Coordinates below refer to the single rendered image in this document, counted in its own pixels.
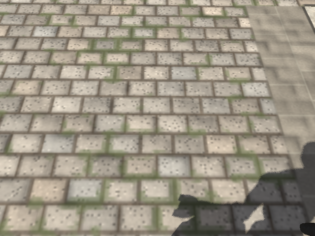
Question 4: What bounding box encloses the right robot hand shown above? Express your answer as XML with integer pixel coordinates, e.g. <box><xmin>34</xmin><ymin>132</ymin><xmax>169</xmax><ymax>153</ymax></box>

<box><xmin>299</xmin><ymin>222</ymin><xmax>315</xmax><ymax>236</ymax></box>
